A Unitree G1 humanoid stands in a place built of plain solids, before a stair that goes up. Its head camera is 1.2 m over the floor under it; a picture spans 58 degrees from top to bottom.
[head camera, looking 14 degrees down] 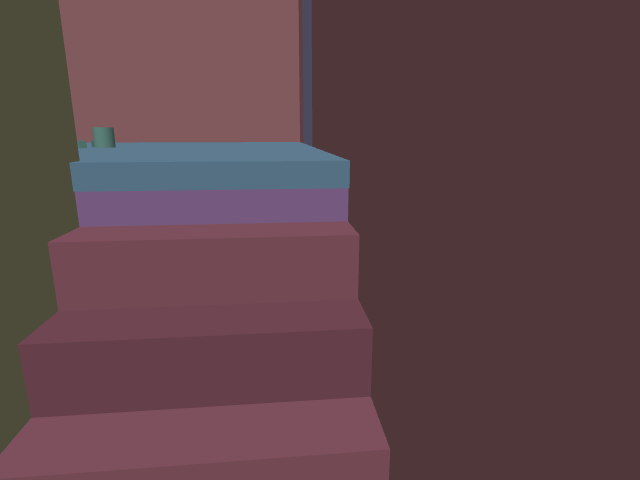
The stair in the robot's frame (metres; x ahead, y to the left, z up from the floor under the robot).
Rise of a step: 0.22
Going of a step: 0.22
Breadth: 0.95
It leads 5 degrees to the left of straight ahead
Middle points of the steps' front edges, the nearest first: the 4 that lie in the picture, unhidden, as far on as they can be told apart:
0.86 0.30 0.44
1.08 0.32 0.66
1.30 0.34 0.88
1.52 0.36 1.10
